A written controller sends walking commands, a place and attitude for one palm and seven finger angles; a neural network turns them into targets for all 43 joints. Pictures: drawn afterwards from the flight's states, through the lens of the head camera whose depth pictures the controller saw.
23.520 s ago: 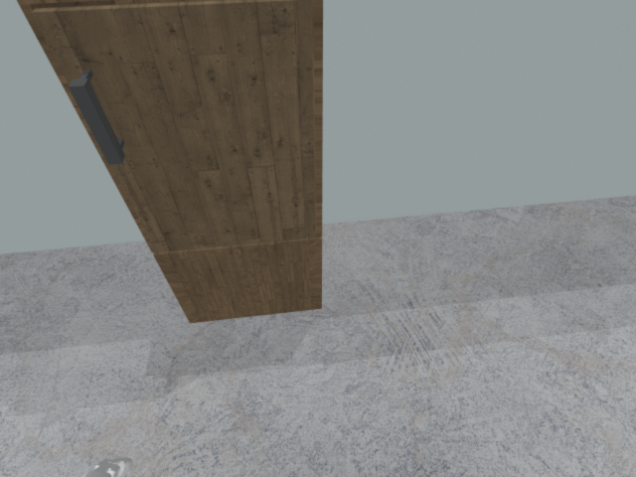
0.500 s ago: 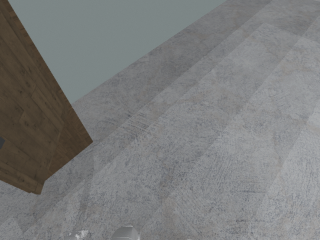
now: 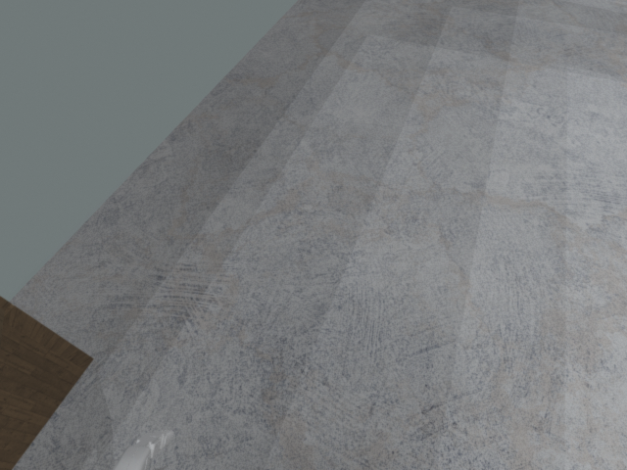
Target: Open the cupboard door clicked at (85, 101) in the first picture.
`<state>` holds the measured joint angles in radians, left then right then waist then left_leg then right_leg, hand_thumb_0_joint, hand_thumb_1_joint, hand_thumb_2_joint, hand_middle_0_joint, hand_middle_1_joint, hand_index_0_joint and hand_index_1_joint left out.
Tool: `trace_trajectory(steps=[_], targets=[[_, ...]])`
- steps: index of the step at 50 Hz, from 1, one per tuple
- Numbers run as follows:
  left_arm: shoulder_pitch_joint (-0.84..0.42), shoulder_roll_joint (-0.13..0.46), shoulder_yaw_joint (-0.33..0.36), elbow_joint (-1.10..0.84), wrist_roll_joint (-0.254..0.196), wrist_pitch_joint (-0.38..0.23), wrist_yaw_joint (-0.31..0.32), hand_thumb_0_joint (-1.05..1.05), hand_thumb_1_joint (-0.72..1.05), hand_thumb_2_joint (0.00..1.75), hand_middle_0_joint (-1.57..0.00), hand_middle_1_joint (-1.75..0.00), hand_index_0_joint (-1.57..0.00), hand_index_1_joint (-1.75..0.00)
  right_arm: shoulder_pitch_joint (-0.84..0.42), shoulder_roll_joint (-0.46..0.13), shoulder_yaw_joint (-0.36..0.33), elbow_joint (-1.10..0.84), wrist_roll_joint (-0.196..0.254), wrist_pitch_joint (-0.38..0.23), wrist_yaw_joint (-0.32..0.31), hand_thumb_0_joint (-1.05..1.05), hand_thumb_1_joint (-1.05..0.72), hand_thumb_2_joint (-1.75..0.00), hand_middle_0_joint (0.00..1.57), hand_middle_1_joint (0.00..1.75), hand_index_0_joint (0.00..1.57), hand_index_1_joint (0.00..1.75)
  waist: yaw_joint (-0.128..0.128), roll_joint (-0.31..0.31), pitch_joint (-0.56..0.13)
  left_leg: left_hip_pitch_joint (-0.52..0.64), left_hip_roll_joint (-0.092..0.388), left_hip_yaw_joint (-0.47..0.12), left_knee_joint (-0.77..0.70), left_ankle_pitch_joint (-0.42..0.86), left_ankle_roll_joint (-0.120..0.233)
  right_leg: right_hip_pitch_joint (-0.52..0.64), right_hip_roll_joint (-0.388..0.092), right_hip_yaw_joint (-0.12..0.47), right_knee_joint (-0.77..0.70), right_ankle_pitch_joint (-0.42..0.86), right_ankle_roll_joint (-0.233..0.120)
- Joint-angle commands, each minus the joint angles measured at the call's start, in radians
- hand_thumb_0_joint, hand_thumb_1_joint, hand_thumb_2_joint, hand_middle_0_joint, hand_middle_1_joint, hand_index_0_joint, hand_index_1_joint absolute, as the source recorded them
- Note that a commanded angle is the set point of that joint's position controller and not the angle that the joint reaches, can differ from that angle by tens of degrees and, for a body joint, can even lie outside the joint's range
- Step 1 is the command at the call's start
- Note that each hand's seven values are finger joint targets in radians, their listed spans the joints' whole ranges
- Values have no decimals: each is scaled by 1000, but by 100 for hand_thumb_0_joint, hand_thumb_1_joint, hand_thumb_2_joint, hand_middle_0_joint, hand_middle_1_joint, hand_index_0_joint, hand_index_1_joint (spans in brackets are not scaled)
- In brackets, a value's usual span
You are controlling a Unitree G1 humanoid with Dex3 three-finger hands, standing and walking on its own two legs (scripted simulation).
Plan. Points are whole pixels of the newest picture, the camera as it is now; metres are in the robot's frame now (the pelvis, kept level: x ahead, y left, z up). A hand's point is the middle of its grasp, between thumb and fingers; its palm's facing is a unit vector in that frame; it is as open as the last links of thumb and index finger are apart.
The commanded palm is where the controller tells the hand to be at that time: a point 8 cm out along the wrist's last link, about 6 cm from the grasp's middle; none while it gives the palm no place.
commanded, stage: walk to a spot facing it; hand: left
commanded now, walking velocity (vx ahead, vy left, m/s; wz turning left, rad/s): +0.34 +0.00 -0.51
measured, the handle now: out of the picture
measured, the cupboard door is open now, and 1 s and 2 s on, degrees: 42 42 42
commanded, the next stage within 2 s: turn to face it in 1.12 s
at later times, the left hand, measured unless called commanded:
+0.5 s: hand (215, 350) +0.31 +0.18 -0.16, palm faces -0.22 -0.96 -0.15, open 7.4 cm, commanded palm none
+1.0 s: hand (308, 229) +0.56 +0.03 -0.15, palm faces -0.32 -0.92 -0.23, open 7.1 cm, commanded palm none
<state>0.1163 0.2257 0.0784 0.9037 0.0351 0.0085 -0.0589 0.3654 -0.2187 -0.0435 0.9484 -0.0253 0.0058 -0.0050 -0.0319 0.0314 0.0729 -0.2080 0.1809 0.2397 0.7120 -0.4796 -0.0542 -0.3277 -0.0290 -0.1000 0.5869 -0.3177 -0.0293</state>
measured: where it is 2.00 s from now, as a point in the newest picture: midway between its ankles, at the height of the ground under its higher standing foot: (395, 292)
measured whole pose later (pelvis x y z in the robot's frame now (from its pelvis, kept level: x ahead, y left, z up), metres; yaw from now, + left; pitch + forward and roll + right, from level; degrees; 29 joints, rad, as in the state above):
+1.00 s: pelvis +0.43 -0.13 +0.02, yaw -21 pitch +2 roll +0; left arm 0.22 0.19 0.08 1.04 0.02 -0.07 0.00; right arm 0.26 -0.15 -0.05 1.03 -0.02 -0.01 0.00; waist -0.04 0.01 0.05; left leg -0.55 0.15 0.07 0.96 -0.26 -0.04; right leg -0.15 0.05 -0.12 0.37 -0.26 -0.09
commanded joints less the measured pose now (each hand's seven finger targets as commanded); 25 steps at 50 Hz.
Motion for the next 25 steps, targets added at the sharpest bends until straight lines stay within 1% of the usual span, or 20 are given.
trace_trajectory(steps=[1, 2, 3, 4, 5, 7, 10, 11, 12, 13, 14, 15, 16, 17, 18, 19, 20, 21, 22, 25], targets=[[269, 245, 66, 15, -20, -25, 62, 0, 90, 90, -20, -30, -20, -30, -257, -111, -28, -166, 12, -30, 4, 0, -90, -90, 20, 30, 20, 30, 163, -257, -54, -635, -37, -213, 523, -66, 2, 434, -348, 619, -368, -232, -238], [184, 200, 50, -9, -16, -26, 66, 0, 90, 90, -20, -30, -20, -30, -241, -120, -31, -150, 6, -28, 6, 0, -90, -90, 20, 30, 20, 30, 115, -239, -12, -583, -18, -228, 474, -5, -5, 318, -314, 541, -382, -237, -209], [124, 166, 38, -25, -11, -30, 67, 0, 90, 90, -20, -30, -20, -30, -218, -111, -34, -125, 0, -18, 10, 0, -90, -90, 20, 30, 20, 30, 73, -197, 19, -491, -14, -224, 413, 49, -13, 194, -276, 442, -392, -185, -182], [97, 155, 37, -26, -7, -36, 65, 0, 90, 90, -20, -30, -20, -30, -180, -90, -34, -105, -2, -15, 15, 0, -90, -90, 20, 30, 20, 30, 49, -179, -4, -397, -31, -203, 345, 79, -15, 147, -233, 367, -385, -124, -162], [85, 158, 35, -26, -5, -44, 60, 0, 90, 90, -20, -30, -20, -30, -147, -78, -32, -90, -2, -11, 17, 0, -90, -90, 20, 30, 20, 30, 26, -179, -3, -362, -46, -185, 298, 112, -17, 122, -212, 322, -387, -76, -159], [98, 161, 36, -12, -7, -52, 51, 0, 90, 90, -20, -30, -20, -30, -144, -68, -31, -89, -1, -16, 22, 0, -90, -90, 20, 30, 20, 30, 23, -163, -8, -317, -73, -163, 184, 156, -18, 119, -182, 298, -377, -36, -155], [122, 173, 41, 13, -8, -57, 43, 0, 90, 90, -20, -30, -20, -30, -173, -58, -28, -103, 3, -37, 23, 0, -90, -90, 20, 30, 20, 30, 35, -153, -22, -257, -116, -140, 22, 176, -11, 163, -168, 301, -338, 43, -152], [122, 174, 42, 19, -10, -55, 42, 0, 90, 90, -20, -30, -20, -30, -176, -60, -28, -105, 5, -44, 21, 0, -90, -90, 20, 30, 20, 30, 30, -157, -17, -219, -128, -133, -26, 185, -7, 158, -165, 304, -317, 67, -147], [110, 172, 43, 23, -12, -54, 42, 0, 90, 90, -20, -30, -20, -30, -152, -68, -28, -98, 5, -51, 16, 0, -90, -90, 20, 30, 20, 30, 12, -169, -17, -163, -137, -126, -88, 211, -5, 146, -153, 295, -289, 87, -135], [88, 167, 43, 22, -16, -52, 42, 0, 90, 90, -20, -30, -20, -30, -99, -83, -31, -79, 4, -58, 11, 0, -90, -90, 20, 30, 20, 30, -19, -147, -31, -61, -150, -111, -158, 253, -2, 112, -130, 269, -240, 101, -115], [73, 139, 39, 21, -16, -52, 43, 0, 90, 90, -20, -30, -20, -30, 2, -112, -39, -44, 2, -66, 3, 0, -90, -90, 20, 30, 20, 30, -64, -71, -76, 123, -134, -138, -230, 254, 12, 25, -88, 244, -100, 141, -87], [96, 77, 28, 4, -22, -52, 38, 0, 90, 90, -20, -30, -20, -30, 151, -215, -64, -8, -15, -78, -11, 0, -90, -90, 20, 30, 20, 30, -122, 165, -165, 321, 67, -401, -305, 125, 82, -131, 18, 159, 181, 33, -37], [111, 25, 11, -25, -26, -54, 30, 0, 90, 90, -20, -30, -20, -30, 258, -285, -71, 7, -29, -76, -21, 0, -90, -90, 20, 30, 20, 30, -134, 361, -226, 428, 307, -742, -451, 57, 185, -322, 115, 71, 531, -288, -3], [50, 58, 14, -27, -10, -59, 36, 0, 90, 90, -20, -30, -20, -30, 219, -245, -55, 13, -23, -70, -25, 0, -90, -90, 20, 30, 20, 30, -122, 280, -168, 334, 331, -784, -490, 31, 199, -389, 43, 168, 708, -222, -19], [12, 50, 17, -22, -8, -65, 29, 0, 90, 90, -20, -30, -20, -30, 139, -191, -43, -9, -19, -72, -24, 0, -90, -90, 20, 30, 20, 30, -78, 196, -64, 214, 296, -678, -485, 93, 191, -423, -17, 166, 776, -103, -15], [19, 47, 14, -6, -6, -66, 18, 0, 90, 90, -20, -30, -20, -30, 71, -134, -26, -29, -17, -81, -22, 0, -90, -90, 20, 30, 20, 30, -42, 122, -25, 152, 263, -560, -485, 198, 174, -405, -60, 149, 774, -23, -4], [23, 23, 9, 4, -3, -55, 11, 0, 90, 90, -20, -30, -20, -30, 62, -107, -20, -21, -18, -91, -24, 0, -90, -90, 20, 30, 20, 30, -22, 78, -15, 137, 218, -440, -479, 361, 146, -386, -66, 135, 754, 25, 8], [34, 3, 4, 11, -2, -45, 10, 0, 90, 90, -20, -30, -20, -30, 70, -92, -16, -6, -15, -98, -27, 0, -90, -90, 20, 30, 20, 30, -8, 77, -34, 163, 187, -344, -461, 531, 130, -379, -65, 120, 723, 39, 17], [44, -9, 0, 11, -5, -36, 9, 0, 90, 90, -20, -30, -20, -30, 75, -96, -14, 5, -11, -101, -28, 0, -90, -90, 20, 30, 20, 30, 1, 91, -64, 190, 170, -260, -451, 606, 135, -368, -69, 110, 666, 36, 23], [-1, -32, -9, 2, 0, -26, 8, 0, 90, 90, -20, -30, -20, -30, 113, -79, -16, 41, -8, -97, -25, 0, -90, -90, 20, 30, 20, 30, -7, 75, -62, 216, 137, -144, -461, 666, 125, -363, -69, 66, 495, 86, 28]])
